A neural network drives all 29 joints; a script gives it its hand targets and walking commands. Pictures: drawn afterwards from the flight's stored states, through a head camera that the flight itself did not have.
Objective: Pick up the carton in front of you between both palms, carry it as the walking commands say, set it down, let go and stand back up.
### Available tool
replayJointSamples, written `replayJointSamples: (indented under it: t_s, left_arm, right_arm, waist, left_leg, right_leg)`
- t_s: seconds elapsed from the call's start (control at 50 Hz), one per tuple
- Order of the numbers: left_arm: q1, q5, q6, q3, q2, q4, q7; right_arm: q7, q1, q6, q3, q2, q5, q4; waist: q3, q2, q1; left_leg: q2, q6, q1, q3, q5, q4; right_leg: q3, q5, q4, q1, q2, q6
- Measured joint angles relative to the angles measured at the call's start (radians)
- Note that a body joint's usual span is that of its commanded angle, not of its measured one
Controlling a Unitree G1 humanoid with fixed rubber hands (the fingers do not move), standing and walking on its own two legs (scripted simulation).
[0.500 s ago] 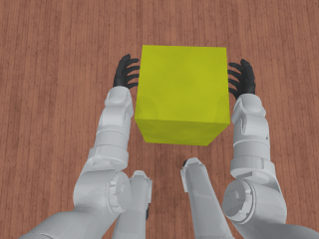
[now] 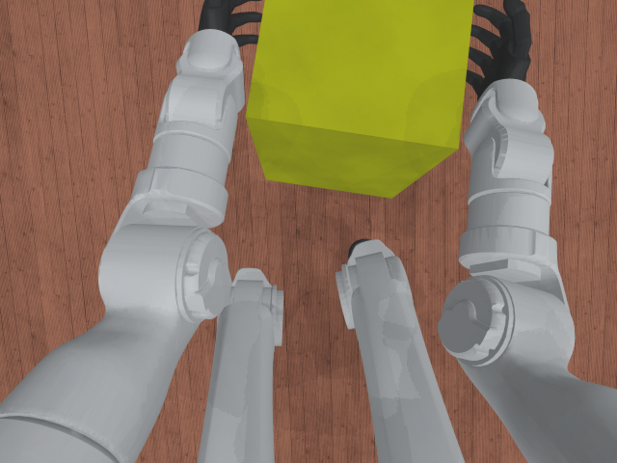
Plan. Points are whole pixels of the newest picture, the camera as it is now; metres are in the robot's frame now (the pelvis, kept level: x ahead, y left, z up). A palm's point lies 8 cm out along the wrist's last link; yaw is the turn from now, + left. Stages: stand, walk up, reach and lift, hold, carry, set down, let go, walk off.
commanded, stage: set down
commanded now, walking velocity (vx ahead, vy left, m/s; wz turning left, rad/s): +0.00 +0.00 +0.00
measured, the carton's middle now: (347, 95) +0.50 -0.12 -0.23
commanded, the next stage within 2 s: none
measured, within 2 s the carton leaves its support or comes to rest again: rests again in 1.60 s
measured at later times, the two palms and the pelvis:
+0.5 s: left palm (254, 41) +0.60 -0.01 -0.24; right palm (465, 92) +0.48 -0.28 -0.24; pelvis +0.00 +0.01 -0.07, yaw -1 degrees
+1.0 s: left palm (251, 41) +0.60 +0.00 -0.25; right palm (467, 93) +0.48 -0.28 -0.24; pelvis +0.00 +0.02 -0.09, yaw -2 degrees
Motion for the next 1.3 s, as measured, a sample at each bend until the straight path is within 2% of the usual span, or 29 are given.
replayJointSamples:
  t_s: [0.14,0.32,0.38,0.48,0.64,0.92,1.08,1.3]
  left_arm:
    - [-0.122,-0.028,-0.002,-0.062,0.051,0.064,0.015]
    - [-0.254,-0.105,-0.006,-0.191,0.123,0.127,0.035]
    - [-0.290,-0.131,-0.009,-0.237,0.136,0.152,0.049]
    - [-0.329,-0.150,-0.015,-0.275,0.142,0.174,0.036]
    - [-0.355,-0.098,-0.033,-0.235,0.137,0.233,0.017]
    - [-0.390,-0.039,-0.052,-0.176,0.137,0.246,-0.036]
    - [-0.401,-0.002,-0.061,-0.140,0.129,0.238,-0.070]
    - [-0.395,0.036,-0.087,-0.093,0.110,0.214,-0.106]
  right_arm:
    - [0.001,-0.087,-0.007,-0.025,-0.028,0.012,0.024]
    - [0.014,-0.176,-0.019,-0.037,-0.065,0.052,0.047]
    - [0.019,-0.190,-0.024,-0.040,-0.077,0.068,0.058]
    - [0.035,-0.200,-0.033,-0.064,-0.083,0.085,0.074]
    - [0.066,-0.229,-0.055,-0.102,-0.092,0.040,0.132]
    - [0.137,-0.260,-0.093,-0.169,-0.107,-0.004,0.161]
    - [0.163,-0.276,-0.102,-0.197,-0.128,-0.013,0.178]
    - [0.174,-0.285,-0.114,-0.211,-0.160,-0.008,0.210]
  waist:
    - [0.083,-0.003,-0.019]
    - [0.201,-0.013,-0.043]
    - [0.258,-0.021,-0.056]
    - [0.277,-0.028,-0.059]
    - [0.273,-0.013,-0.066]
    - [0.314,-0.027,-0.064]
    - [0.331,-0.033,-0.053]
    - [0.335,-0.043,-0.037]
  left_leg:
    - [-0.014,-0.004,-0.084,-0.001,-0.015,0.095]
    - [-0.028,-0.008,-0.168,-0.003,-0.044,0.212]
    - [-0.041,-0.009,-0.163,-0.006,-0.056,0.245]
    - [-0.043,-0.009,-0.172,-0.022,-0.077,0.285]
    - [-0.038,0.011,-0.189,-0.009,-0.079,0.310]
    - [-0.027,0.029,-0.202,0.000,-0.064,0.340]
    - [-0.012,0.040,-0.202,0.009,-0.077,0.362]
    - [0.006,0.044,-0.207,0.012,-0.102,0.393]
  right_leg:
    - [-0.006,-0.011,0.083,-0.077,0.001,0.011]
    - [-0.019,-0.037,0.188,-0.155,-0.002,0.020]
    - [-0.029,-0.057,0.224,-0.147,-0.020,0.017]
    - [-0.056,-0.079,0.252,-0.149,-0.035,0.009]
    - [-0.057,-0.085,0.269,-0.155,-0.046,0.018]
    - [-0.068,-0.074,0.284,-0.153,-0.061,0.020]
    - [-0.073,-0.083,0.305,-0.154,-0.068,0.017]
    - [-0.085,-0.103,0.337,-0.164,-0.075,0.008]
